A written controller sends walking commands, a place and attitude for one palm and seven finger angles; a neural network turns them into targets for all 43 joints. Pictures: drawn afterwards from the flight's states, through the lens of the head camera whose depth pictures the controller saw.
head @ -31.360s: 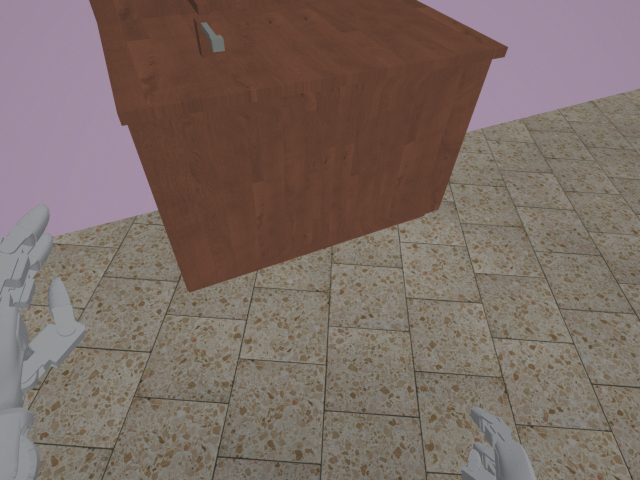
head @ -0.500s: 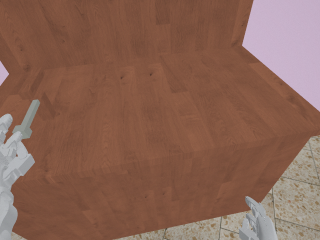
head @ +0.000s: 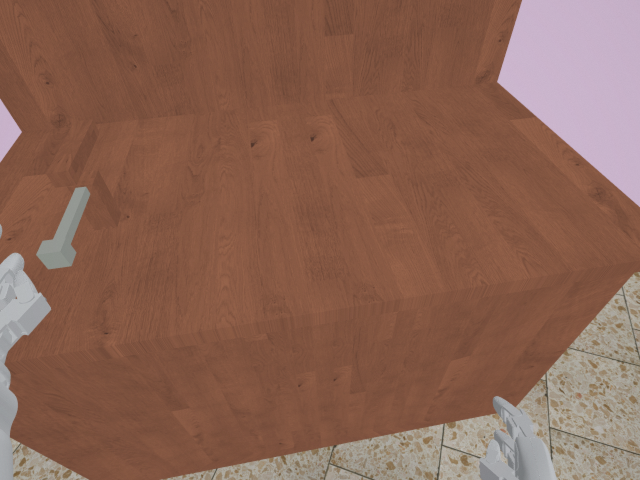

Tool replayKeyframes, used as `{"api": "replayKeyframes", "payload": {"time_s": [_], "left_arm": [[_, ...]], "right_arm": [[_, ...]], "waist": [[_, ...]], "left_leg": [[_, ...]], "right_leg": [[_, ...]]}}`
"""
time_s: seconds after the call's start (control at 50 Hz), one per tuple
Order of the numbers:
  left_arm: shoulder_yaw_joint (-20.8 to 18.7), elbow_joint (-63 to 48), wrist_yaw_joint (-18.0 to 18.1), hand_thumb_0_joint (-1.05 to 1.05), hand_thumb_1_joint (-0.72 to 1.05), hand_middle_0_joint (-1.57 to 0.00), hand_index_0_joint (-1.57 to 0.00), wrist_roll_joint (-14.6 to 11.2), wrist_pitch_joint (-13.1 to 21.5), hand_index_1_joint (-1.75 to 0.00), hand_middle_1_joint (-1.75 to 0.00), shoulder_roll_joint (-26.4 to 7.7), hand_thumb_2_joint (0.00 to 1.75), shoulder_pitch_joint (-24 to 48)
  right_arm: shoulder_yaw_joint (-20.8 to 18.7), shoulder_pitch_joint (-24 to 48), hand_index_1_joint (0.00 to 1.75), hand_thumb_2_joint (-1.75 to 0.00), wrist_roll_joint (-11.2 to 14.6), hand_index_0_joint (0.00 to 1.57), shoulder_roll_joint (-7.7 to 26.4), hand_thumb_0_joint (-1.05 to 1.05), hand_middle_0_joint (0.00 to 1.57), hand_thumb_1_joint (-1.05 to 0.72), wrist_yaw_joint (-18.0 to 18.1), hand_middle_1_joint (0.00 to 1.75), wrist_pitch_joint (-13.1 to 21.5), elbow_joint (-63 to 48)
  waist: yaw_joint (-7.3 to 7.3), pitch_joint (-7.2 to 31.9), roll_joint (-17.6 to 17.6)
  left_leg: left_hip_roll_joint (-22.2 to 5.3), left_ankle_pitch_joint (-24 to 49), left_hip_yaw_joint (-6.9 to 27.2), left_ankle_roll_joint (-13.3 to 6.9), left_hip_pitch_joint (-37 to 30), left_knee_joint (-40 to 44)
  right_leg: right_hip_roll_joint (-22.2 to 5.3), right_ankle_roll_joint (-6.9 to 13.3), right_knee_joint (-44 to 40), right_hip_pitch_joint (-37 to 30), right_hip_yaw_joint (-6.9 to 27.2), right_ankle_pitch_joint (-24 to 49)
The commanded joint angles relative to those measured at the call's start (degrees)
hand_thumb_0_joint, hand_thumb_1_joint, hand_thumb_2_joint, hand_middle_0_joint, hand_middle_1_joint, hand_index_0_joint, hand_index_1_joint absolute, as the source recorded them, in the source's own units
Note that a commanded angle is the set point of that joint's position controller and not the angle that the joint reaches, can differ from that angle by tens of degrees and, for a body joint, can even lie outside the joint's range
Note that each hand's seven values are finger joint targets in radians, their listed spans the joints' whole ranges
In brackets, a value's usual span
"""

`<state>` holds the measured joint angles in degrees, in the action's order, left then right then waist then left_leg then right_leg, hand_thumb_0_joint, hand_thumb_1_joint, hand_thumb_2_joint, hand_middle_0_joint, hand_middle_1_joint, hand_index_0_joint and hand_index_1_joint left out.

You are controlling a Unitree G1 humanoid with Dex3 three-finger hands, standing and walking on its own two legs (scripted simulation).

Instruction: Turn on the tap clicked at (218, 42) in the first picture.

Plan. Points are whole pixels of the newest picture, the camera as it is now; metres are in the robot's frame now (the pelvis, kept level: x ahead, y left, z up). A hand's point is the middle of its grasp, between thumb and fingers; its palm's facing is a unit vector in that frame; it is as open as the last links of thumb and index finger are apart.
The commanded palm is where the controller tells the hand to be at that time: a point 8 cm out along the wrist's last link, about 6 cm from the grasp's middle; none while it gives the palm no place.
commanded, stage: reach beside the lever's end, fingers flat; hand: left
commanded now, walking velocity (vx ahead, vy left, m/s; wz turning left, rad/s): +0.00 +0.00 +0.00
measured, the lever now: (57, 253) +0.32 +0.38 +0.12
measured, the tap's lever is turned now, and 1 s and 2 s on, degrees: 0 1 6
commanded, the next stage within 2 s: push the lever round in 1.20 s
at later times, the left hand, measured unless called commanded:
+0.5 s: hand (29, 277) +0.27 +0.38 +0.13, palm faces +0.56 -0.81 -0.14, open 7.8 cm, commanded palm +0.23 +0.42 +0.12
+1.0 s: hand (35, 274) +0.29 +0.40 +0.11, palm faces +0.54 -0.82 -0.16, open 7.8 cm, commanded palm +0.24 +0.43 +0.12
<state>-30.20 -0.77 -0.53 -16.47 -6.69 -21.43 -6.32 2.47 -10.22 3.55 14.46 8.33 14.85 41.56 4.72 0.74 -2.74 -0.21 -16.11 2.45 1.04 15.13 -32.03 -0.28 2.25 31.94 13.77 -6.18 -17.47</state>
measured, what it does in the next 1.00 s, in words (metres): stands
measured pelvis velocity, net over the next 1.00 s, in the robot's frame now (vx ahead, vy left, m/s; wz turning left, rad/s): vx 0.01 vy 0.01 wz -0.03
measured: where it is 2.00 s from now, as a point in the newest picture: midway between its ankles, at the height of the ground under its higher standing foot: outside the picture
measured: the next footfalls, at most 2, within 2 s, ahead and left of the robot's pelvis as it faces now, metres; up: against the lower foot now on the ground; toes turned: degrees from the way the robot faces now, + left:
none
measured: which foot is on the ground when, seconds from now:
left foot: down 0.00-1.00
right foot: down 0.00-1.00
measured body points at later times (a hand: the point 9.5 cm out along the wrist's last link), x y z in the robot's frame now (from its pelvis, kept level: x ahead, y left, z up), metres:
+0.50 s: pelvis +0.00 +0.00 +0.00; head +0.02 -0.01 +0.45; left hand +0.24 +0.42 +0.14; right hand +0.15 -0.26 -0.10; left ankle +0.01 +0.13 -0.73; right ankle +0.00 -0.09 -0.73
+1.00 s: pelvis +0.01 +0.01 +0.00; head +0.05 +0.00 +0.44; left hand +0.26 +0.44 +0.12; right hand +0.13 -0.25 -0.11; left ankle +0.01 +0.13 -0.73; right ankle +0.00 -0.09 -0.73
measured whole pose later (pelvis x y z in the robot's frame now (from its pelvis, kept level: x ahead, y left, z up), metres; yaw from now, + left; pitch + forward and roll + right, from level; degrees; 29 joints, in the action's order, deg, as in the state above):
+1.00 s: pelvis +0.01 +0.01 +0.00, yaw -1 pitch +6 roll -1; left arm -39.8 27.5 -10.8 -13.7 4.8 -30.3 4.3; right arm 0.1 -17.5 2.8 16.4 6.1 12.0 39.8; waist 1.3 2.8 -2.3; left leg -0.7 -18.5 1.2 0.0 22.9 -35.6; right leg 0.2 1.4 33.2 20.9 -4.9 -18.0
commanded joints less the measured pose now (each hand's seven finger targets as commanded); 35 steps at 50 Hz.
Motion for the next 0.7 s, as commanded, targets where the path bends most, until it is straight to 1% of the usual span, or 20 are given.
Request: {"api": "replayKeyframes", "payload": {"time_s": [0.0, 0.02, 0.08, 0.16, 0.2, 0.22, 0.24, 0.26, 0.3, 0.32, 0.34, 0.44, 0.46, 0.5, 0.52, 0.58, 0.6, 0.62, 0.64, 0.68], "left_arm": [[-5.03, -8.30, -1.39, 0.00, 0.90, -0.17, -0.17, 0.48, 4.89, -0.20, -0.20, -17.37, 0.90, 15.70], [-7.01, -7.39, -1.16, 0.00, 0.90, -0.17, -0.17, 0.84, 5.37, -0.20, -0.20, -19.49, 0.90, 16.25], [-7.13, -5.60, -1.83, 0.00, 0.90, -0.16, -0.16, 1.00, 6.47, -0.19, -0.19, -19.77, 0.90, 16.26], [-8.33, -0.61, -2.72, 0.00, 0.90, -0.16, -0.16, 0.96, 7.04, -0.18, -0.18, -20.76, 0.90, 15.74], [-9.87, 2.52, -3.36, 0.00, 0.90, -0.16, -0.16, 0.55, 6.93, -0.18, -0.18, -22.64, 0.90, 16.78], [-11.42, 4.35, -3.41, 0.00, 0.90, -0.16, -0.16, 0.77, 7.05, -0.17, -0.17, -24.36, 0.90, 17.14], [-11.61, 5.24, -3.80, 0.00, 0.90, -0.16, -0.16, 0.80, 7.33, -0.17, -0.17, -24.98, 0.90, 18.12], [-12.13, 6.17, -4.36, 0.00, 0.90, -0.16, -0.16, 0.75, 7.54, -0.17, -0.17, -25.56, 0.90, 17.32], [-11.34, 5.62, -5.21, 0.00, 0.90, -0.16, -0.16, 1.12, 8.66, -0.16, -0.16, -26.05, 0.90, 20.20], [-11.20, 4.86, -5.31, 0.00, 0.90, -0.15, -0.15, 1.73, 9.62, -0.16, -0.16, -26.37, 0.90, 21.57], [-11.33, 5.13, -5.52, 0.00, 0.90, -0.15, -0.15, 2.07, 10.52, -0.16, -0.16, -27.26, 0.90, 22.99], [-10.46, 10.20, -7.68, 0.00, 0.90, -0.15, -0.15, 1.74, 13.67, -0.15, -0.15, -26.96, 0.90, 25.11], [-11.08, 12.87, -8.25, 0.00, 0.90, -0.15, -0.15, 1.38, 13.41, -0.15, -0.15, -27.55, 0.90, 24.95], [-11.85, 17.03, -9.51, 0.00, 0.90, -0.15, -0.15, 1.05, 12.92, -0.15, -0.15, -29.21, 0.90, 26.45], [-14.11, 19.13, -9.48, 0.00, 0.90, -0.15, -0.15, 1.37, 12.65, -0.15, -0.15, -31.83, 0.90, 26.30], [-13.23, 19.53, -10.30, 0.00, 0.90, -0.15, -0.15, 2.42, 12.93, -0.15, -0.15, -33.36, 0.90, 29.86], [-13.17, 19.88, -10.24, 0.00, 0.90, -0.15, -0.15, 2.82, 13.22, -0.15, -0.15, -33.85, 0.90, 30.80], [-13.68, 19.53, -9.85, 0.00, 0.90, -0.15, -0.15, 3.68, 14.06, -0.15, -0.15, -35.46, 0.90, 32.83], [-12.94, 18.87, -9.72, 0.00, 0.90, -0.15, -0.15, 3.94, 14.93, -0.15, -0.15, -34.53, 0.90, 32.93], [-12.28, 18.09, -9.79, 0.00, 0.90, -0.15, -0.15, 3.61, 16.26, -0.15, -0.15, -32.61, 0.90, 29.61]], "right_arm": [[-2.66, 6.57, 0.30, -0.90, 0.15, 0.20, 7.67, 0.00, 0.20, -0.90, 0.70, 0.30, 3.55, -8.66], [-2.62, 6.84, 0.30, -0.90, 0.22, 0.20, 7.58, 0.00, 0.20, -0.90, 0.67, 0.30, 3.51, -8.36], [-2.98, 5.57, 0.30, -0.90, -0.10, 0.20, 7.70, 0.00, 0.20, -0.90, 0.33, 0.30, 3.29, -8.65], [-3.16, 4.38, 0.30, -0.90, -0.08, 0.20, 7.97, 0.00, 0.20, -0.90, -0.12, 0.30, 2.84, -8.66], [-3.36, 3.71, 0.30, -0.90, 0.05, 0.20, 8.35, 0.00, 0.20, -0.90, -0.05, 0.30, 2.46, -8.55], [-3.34, 3.91, 0.30, -0.90, 0.25, 0.20, 8.32, 0.00, 0.20, -0.90, -0.07, 0.30, 2.25, -8.18], [-3.54, 2.99, 0.30, -0.90, 0.09, 0.20, 8.54, 0.00, 0.20, -0.90, -0.12, 0.30, 2.00, -8.24], [-3.76, 2.60, 0.30, -0.90, 0.08, 0.20, 8.63, 0.00, 0.20, -0.90, -0.21, 0.30, 1.88, -8.47], [-3.78, 2.15, 0.30, -0.90, 0.10, 0.20, 8.75, 0.00, 0.20, -0.90, -0.30, 0.30, 1.91, -8.61], [-3.66, 2.26, 0.30, -0.90, 0.12, 0.20, 8.55, 0.00, 0.20, -0.90, -0.40, 0.30, 2.02, -8.43], [-3.85, 1.18, 0.30, -0.90, -0.08, 0.20, 8.84, 0.00, 0.20, -0.90, -0.44, 0.30, 2.09, -8.27], [-4.21, -0.32, 0.30, -0.90, 0.05, 0.20, 9.53, 0.00, 0.20, -0.90, -0.27, 0.30, 2.48, -7.35], [-4.28, -0.88, 0.30, -0.90, 0.08, 0.20, 9.84, 0.00, 0.20, -0.90, -0.13, 0.30, 2.41, -7.34], [-4.31, -1.44, 0.30, -0.90, 0.29, 0.20, 10.29, 0.00, 0.20, -0.90, 0.06, 0.30, 2.15, -6.93], [-4.35, -1.53, 0.30, -0.90, 0.39, 0.20, 10.48, 0.00, 0.20, -0.90, 0.10, 0.30, 1.87, -6.65], [-4.27, -2.39, 0.30, -0.90, 0.17, 0.20, 10.39, 0.00, 0.20, -0.90, -0.20, 0.30, 1.67, -7.45], [-4.29, -2.91, 0.30, -0.90, 0.00, 0.20, 10.50, 0.00, 0.20, -0.90, -0.28, 0.30, 1.62, -7.63], [-4.22, -3.07, 0.30, -0.90, -0.01, 0.20, 10.51, 0.00, 0.20, -0.90, -0.35, 0.30, 1.49, -7.32], [-4.40, -3.73, 0.30, -0.90, -0.26, 0.20, 10.33, 0.00, 0.20, -0.90, -0.55, 0.30, 1.45, -7.61], [-4.56, -4.15, 0.30, -0.90, -0.43, 0.20, 10.09, 0.00, 0.20, -0.90, -0.98, 0.30, 1.53, -8.30]], "waist": [[-1.68, 8.12, -1.89], [-1.48, 8.23, -2.41], [-1.27, 10.48, -3.76], [-1.13, 9.86, -2.53], [-1.44, 9.28, -0.19], [-1.32, 8.43, -1.48], [-1.61, 9.03, -0.42], [-1.35, 9.46, -1.17], [-2.09, 10.40, -3.16], [-2.06, 10.82, -6.05], [-2.59, 11.50, -6.18], [-3.45, 11.27, -3.78], [-3.68, 10.41, -1.09], [-4.03, 9.72, -0.36], [-3.59, 9.50, -0.29], [-3.57, 11.60, -4.99], [-3.92, 12.35, -4.25], [-3.99, 13.08, -6.08], [-4.18, 14.26, -5.75], [-3.39, 15.78, -6.46]], "left_leg": [[1.51, 6.74, 0.59, -2.36, -3.05, 4.78], [1.43, 7.21, 0.54, -2.41, -3.12, 4.52], [1.45, 9.52, 0.28, -2.33, -3.50, 4.07], [1.45, 10.74, 0.25, -2.39, -1.85, 3.79], [1.53, 10.12, 0.20, -2.54, -0.53, 3.61], [1.49, 9.87, 0.03, -2.57, -0.10, 3.34], [1.59, 10.19, 0.04, -2.65, 0.20, 3.20], [1.64, 10.89, -0.23, -2.67, 0.32, 2.97], [1.63, 11.58, -0.40, -2.76, -0.40, 2.46], [1.54, 12.02, -0.31, -2.66, -1.07, 2.29], [1.47, 12.03, -0.06, -2.69, -1.52, 2.24], [1.46, 10.12, 0.28, -2.95, -0.73, 1.75], [1.43, 9.21, 0.52, -3.04, 0.55, 1.80], [1.66, 7.94, 0.38, -3.17, 2.10, 1.48], [1.63, 7.79, 0.22, -3.23, 2.88, 1.20], [1.83, 8.55, 0.18, -3.10, 2.51, 0.92], [1.71, 8.99, 0.18, -3.21, 2.35, 0.68], [1.52, 9.53, 0.24, -3.17, 1.89, 0.35], [1.41, 10.18, 0.37, -3.16, 1.19, 0.40], [1.24, 12.14, 0.37, -3.03, 0.19, 0.23]], "right_leg": [[-0.29, -1.36, -6.48, 0.56, 2.98, 6.48], [-0.17, -1.26, -6.49, 0.32, 3.09, 6.97], [-0.15, -1.14, -5.86, -0.58, 2.91, 9.65], [-0.02, -1.15, -5.41, -0.70, 2.68, 11.48], [0.03, -1.42, -5.55, -0.35, 2.61, 11.12], [0.01, -1.35, -5.73, -0.08, 2.86, 10.83], [0.01, -1.44, -5.55, -0.12, 2.83, 11.44], [-0.03, -1.40, -5.46, -0.52, 2.94, 12.21], [-0.06, -1.38, -4.99, -0.03, 3.12, 13.02], [0.02, -1.11, -4.64, 0.16, 3.20, 13.09], [0.18, -1.06, -4.53, 0.72, 3.18, 12.74], [0.48, -1.09, -4.27, 2.37, 3.21, 11.07], [0.53, -1.27, -4.26, 2.74, 2.96, 10.36], [0.36, -1.47, -4.38, 3.58, 3.09, 9.39], [0.30, -1.46, -4.42, 3.37, 3.23, 9.26], [0.10, -1.24, -3.92, 3.32, 3.50, 9.57], [0.22, -1.31, -3.64, 3.53, 3.42, 9.81], [0.28, -1.14, -3.35, 3.51, 3.62, 10.16], [0.45, -1.12, -3.15, 3.51, 3.47, 10.62], [0.68, -0.89, -2.74, 2.82, 3.39, 12.20]]}}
